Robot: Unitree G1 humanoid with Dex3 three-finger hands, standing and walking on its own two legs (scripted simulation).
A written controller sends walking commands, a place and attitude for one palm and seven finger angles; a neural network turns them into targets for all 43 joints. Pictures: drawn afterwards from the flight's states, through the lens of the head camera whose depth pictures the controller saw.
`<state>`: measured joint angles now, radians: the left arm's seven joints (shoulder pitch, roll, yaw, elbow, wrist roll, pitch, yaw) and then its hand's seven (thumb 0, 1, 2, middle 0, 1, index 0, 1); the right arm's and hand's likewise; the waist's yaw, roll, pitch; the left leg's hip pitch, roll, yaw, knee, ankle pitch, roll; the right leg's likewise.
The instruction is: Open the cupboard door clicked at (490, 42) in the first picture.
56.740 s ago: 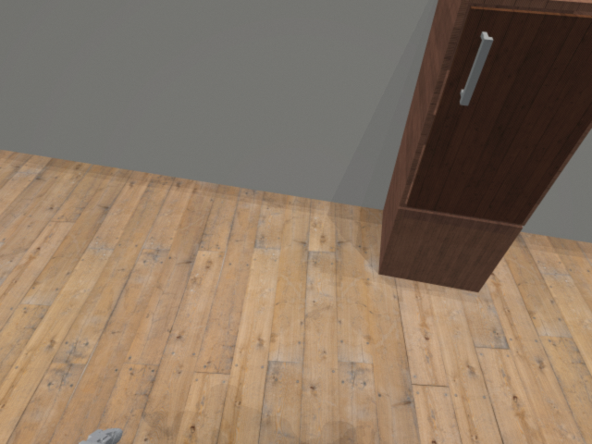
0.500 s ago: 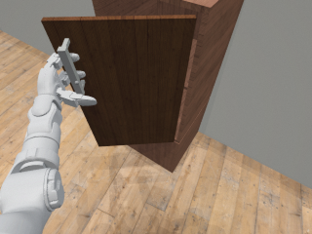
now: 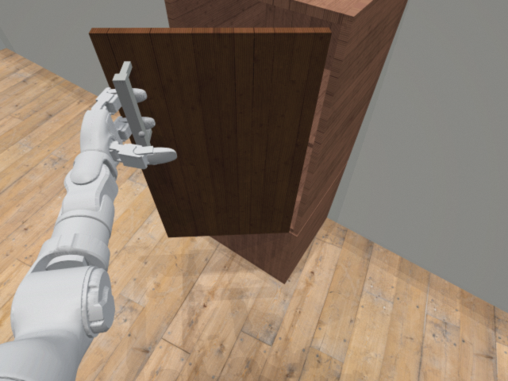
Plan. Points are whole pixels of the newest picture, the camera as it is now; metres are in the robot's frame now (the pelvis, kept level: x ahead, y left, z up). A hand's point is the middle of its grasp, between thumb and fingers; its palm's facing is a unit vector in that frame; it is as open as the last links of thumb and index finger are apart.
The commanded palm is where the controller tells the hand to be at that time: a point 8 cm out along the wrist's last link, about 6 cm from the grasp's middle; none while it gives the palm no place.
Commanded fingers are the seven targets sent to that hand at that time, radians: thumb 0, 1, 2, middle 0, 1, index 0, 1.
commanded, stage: close the thumb around the handle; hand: left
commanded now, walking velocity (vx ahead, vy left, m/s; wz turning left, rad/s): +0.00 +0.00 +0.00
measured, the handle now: (136, 110) +0.52 +0.20 +0.14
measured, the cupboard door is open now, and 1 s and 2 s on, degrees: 38 45 82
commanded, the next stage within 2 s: pull the door open along its arc in 0.50 s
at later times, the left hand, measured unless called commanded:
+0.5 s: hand (148, 131) +0.48 +0.17 +0.14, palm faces +0.06 -1.00 +0.01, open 5.3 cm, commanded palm +0.44 +0.22 +0.14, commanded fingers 0.00 0.90 0.90 -0.40 -1.35 -0.40 -1.35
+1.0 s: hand (148, 152) +0.43 +0.16 +0.14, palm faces +0.03 -1.00 +0.01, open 5.6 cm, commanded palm +0.36 +0.21 +0.14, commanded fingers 0.00 0.90 0.90 -0.40 -1.35 -0.40 -1.35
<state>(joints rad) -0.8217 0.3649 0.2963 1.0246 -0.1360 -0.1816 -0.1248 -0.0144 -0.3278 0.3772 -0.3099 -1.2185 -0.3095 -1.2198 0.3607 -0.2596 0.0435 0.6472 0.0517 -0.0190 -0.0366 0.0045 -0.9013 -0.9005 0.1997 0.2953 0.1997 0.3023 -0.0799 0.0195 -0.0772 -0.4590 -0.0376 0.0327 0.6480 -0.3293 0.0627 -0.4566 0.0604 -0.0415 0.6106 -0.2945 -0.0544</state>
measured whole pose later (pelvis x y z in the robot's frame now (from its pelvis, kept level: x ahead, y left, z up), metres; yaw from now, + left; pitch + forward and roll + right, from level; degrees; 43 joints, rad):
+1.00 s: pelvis +0.02 -0.01 +0.01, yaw -2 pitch +7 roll +0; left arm -0.46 0.28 0.26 0.57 -0.20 -0.10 -0.14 0.01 0.77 0.79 -0.36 -1.35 -0.35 -1.35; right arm 0.35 -0.26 0.02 0.60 0.06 -0.01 -0.02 0.01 -0.90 -0.90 0.20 0.30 0.20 0.30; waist -0.04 0.04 -0.11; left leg -0.37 -0.02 0.06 0.59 -0.34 0.05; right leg -0.39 0.08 0.00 0.57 -0.30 -0.06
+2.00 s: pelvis +0.00 -0.07 +0.01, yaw +1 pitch -2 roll +2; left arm 0.15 -0.06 -0.19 -0.29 -0.01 0.21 0.56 0.01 0.50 0.74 -0.35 -1.29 -0.33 -1.30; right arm 0.11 -0.19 0.03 0.64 -0.02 0.09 0.00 0.01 -0.90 -0.90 0.20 0.29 0.20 0.30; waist 0.04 0.07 -0.04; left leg -0.22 -0.02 -0.09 0.57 -0.28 0.02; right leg -0.21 0.11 -0.07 0.52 -0.28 -0.15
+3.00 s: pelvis -0.02 +0.00 +0.01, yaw -1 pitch -5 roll +0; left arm 0.18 0.01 -0.28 -0.30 -0.08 0.15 0.17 -0.02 -0.50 0.30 -0.15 -0.31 -0.13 -0.31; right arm 0.17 -0.19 0.07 0.52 0.02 0.09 -0.01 0.01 -0.90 -0.90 0.20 0.30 0.20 0.30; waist 0.03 0.04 -0.01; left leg -0.20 -0.07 -0.03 0.58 -0.29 0.05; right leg -0.21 0.05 -0.02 0.57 -0.27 -0.05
